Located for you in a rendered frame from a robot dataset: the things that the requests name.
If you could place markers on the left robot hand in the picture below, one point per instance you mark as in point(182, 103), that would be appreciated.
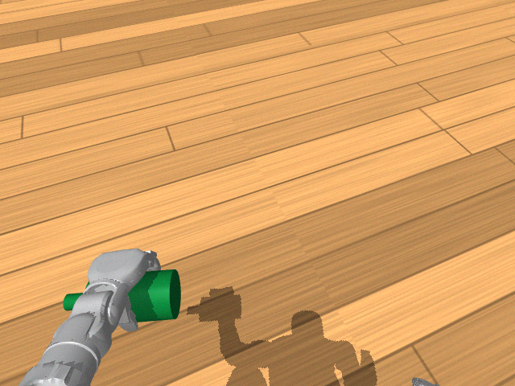
point(127, 267)

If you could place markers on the left robot arm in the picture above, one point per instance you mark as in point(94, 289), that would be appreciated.
point(74, 355)

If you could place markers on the bottle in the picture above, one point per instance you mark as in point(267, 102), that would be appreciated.
point(155, 297)

